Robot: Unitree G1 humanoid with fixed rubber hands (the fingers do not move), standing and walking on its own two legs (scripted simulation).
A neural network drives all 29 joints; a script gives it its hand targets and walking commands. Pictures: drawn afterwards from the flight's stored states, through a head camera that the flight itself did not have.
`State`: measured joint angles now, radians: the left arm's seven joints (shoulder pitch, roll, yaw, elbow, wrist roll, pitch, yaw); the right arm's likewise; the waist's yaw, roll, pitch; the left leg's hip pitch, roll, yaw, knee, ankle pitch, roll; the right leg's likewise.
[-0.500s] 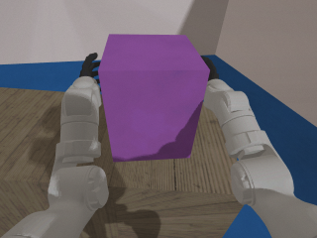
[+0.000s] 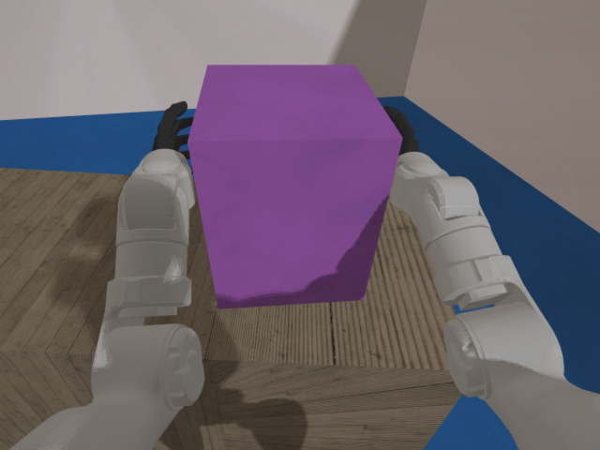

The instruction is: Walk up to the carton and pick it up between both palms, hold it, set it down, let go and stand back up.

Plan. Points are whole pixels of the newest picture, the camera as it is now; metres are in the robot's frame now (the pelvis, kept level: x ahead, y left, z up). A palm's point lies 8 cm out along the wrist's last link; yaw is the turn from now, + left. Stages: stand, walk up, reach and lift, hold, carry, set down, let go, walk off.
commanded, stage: hold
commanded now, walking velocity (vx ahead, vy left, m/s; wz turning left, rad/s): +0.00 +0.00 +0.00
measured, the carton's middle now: (287, 185) +0.39 +0.00 +0.20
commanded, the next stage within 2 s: none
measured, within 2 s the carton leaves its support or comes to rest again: neither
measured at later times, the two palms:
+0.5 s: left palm (159, 166) +0.37 +0.16 +0.25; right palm (396, 164) +0.37 -0.14 +0.25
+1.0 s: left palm (160, 161) +0.37 +0.15 +0.25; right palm (399, 162) +0.37 -0.14 +0.26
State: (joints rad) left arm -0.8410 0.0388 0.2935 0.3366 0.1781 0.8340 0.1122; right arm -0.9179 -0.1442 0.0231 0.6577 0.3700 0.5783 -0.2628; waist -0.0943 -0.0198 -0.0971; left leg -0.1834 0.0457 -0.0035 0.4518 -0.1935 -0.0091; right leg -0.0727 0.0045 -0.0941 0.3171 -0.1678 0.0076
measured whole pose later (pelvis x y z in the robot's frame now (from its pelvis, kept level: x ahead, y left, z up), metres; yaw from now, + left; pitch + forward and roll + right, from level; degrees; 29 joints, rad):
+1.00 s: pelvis -0.01 +0.00 +0.00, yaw +0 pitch -4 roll -2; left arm -0.89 0.05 0.33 0.40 0.20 0.83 0.09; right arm -0.98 -0.12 -0.02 0.74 0.33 0.58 -0.25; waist -0.07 -0.02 -0.11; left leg -0.19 0.05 0.00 0.44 -0.17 -0.01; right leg -0.10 0.01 -0.09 0.33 -0.16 0.00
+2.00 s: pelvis +0.00 +0.00 +0.00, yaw +0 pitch -7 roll -2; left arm -0.81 0.02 0.33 0.26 0.21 0.89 0.08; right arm -0.91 -0.12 0.02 0.62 0.38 0.63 -0.28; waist -0.09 -0.02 -0.09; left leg -0.14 0.04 -0.01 0.45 -0.20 -0.01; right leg -0.03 0.01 -0.09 0.32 -0.17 0.01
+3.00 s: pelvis +0.01 +0.00 +0.00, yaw -1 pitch -6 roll -2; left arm -0.79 0.01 0.32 0.24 0.20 0.87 0.10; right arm -0.90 -0.15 0.05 0.60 0.41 0.62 -0.29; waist -0.08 0.01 -0.07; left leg -0.13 0.04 0.00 0.45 -0.22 -0.01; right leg -0.02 0.01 -0.08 0.30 -0.18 0.01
